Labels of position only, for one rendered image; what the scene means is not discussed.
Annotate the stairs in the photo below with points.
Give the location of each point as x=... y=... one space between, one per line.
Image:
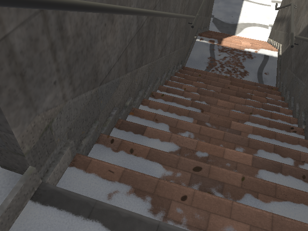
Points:
x=237 y=38
x=205 y=152

